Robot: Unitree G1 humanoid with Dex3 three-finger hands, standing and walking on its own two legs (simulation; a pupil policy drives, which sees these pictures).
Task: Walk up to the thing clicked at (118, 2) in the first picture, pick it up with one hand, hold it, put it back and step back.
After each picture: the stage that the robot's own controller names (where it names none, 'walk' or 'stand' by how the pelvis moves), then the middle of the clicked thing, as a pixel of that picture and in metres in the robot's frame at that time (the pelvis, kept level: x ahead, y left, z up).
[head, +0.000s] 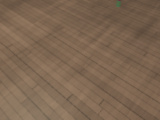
stand; (118, 2) +2.32 -0.54 -0.72
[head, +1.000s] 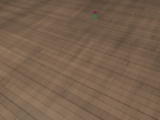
walk; (95, 15) +2.24 -0.01 -0.69
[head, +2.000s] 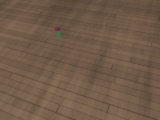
walk; (58, 32) +1.54 +0.37 -0.71
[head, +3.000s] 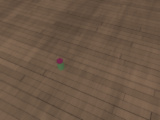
walk; (60, 64) +0.99 +0.31 -0.72
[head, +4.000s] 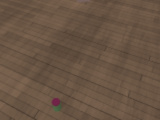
walk; (56, 104) +0.58 +0.23 -0.69
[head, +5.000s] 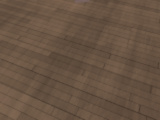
stand; out of the picture +0.38 +0.18 -0.70
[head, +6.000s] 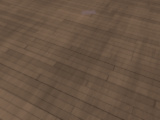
stand; out of the picture +0.35 +0.19 -0.72
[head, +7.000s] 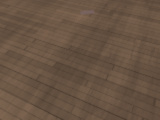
stand; out of the picture +0.36 +0.20 -0.73
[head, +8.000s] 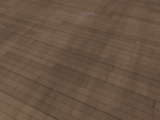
stand; out of the picture +0.35 +0.20 -0.73
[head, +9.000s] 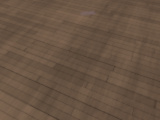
stand; out of the picture +0.34 +0.20 -0.73
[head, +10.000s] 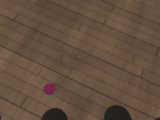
go down; (50, 90) +0.40 +0.17 -0.51
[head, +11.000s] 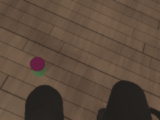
go down; (38, 67) +0.45 +0.19 -0.33
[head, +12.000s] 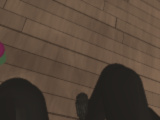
close in; out of the picture +0.44 +0.22 -0.25
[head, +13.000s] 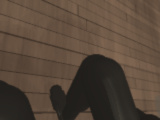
close; out of the picture +0.43 +0.25 -0.23
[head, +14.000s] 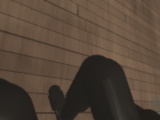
lift; out of the picture +0.42 +0.24 -0.23
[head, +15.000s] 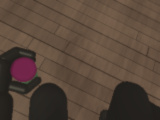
lift; (26, 73) +0.34 +0.22 -0.07
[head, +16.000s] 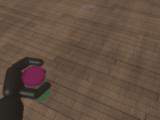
hold; (37, 84) +0.33 +0.17 +0.06
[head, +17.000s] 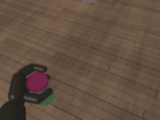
hold; (41, 89) +0.32 +0.17 +0.01
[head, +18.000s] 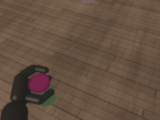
crouch; (43, 90) +0.33 +0.16 +0.00
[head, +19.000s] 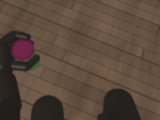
crouch; (27, 56) +0.43 +0.18 -0.08
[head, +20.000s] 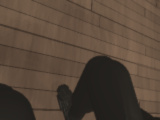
lower; out of the picture +0.44 +0.26 -0.23
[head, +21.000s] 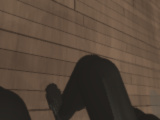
lower; out of the picture +0.45 +0.27 -0.24
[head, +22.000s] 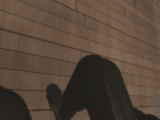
lower; out of the picture +0.45 +0.27 -0.24
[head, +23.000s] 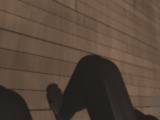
lower; out of the picture +0.45 +0.27 -0.24
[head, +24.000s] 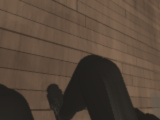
loosen; out of the picture +0.45 +0.25 -0.24
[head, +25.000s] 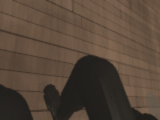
withdraw; out of the picture +0.44 +0.25 -0.25
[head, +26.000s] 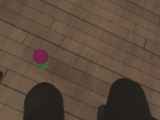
walk; (41, 60) +0.46 +0.18 -0.32
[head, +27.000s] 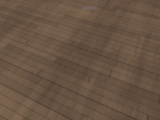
stand; out of the picture +0.38 +0.14 -0.66
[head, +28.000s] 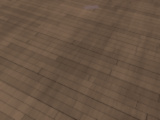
stand; out of the picture +0.39 +0.16 -0.67
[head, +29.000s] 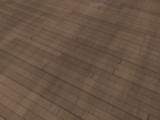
stand; out of the picture +0.39 +0.15 -0.68
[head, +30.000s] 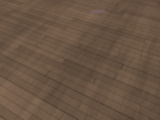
walk; out of the picture +0.40 +0.16 -0.72
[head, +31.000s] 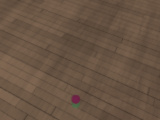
walk; (75, 101) +0.50 +0.07 -0.69
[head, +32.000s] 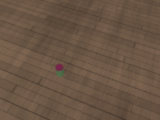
walk; (59, 70) +0.76 +0.19 -0.70
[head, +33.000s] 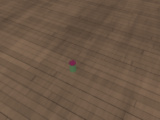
stand; (72, 66) +1.02 +0.16 -0.70
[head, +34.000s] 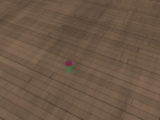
stand; (69, 66) +1.00 +0.18 -0.73
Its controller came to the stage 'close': yes
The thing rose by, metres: 0.72
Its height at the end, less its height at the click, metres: +0.00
